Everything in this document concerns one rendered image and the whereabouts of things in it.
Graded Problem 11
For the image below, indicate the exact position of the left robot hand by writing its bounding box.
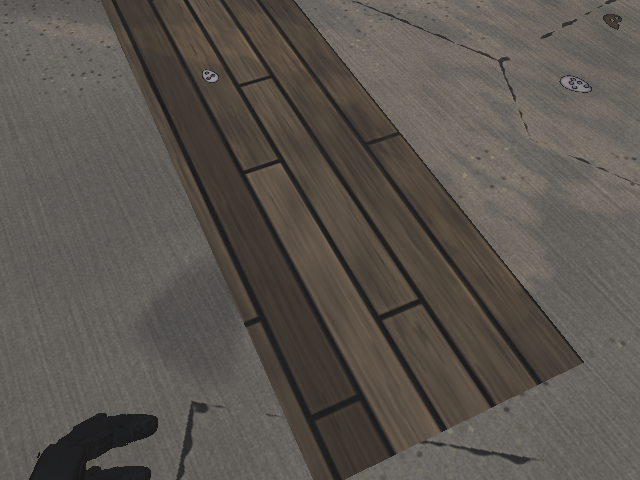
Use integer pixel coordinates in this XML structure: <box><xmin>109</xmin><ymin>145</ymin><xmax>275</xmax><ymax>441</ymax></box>
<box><xmin>29</xmin><ymin>413</ymin><xmax>158</xmax><ymax>480</ymax></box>

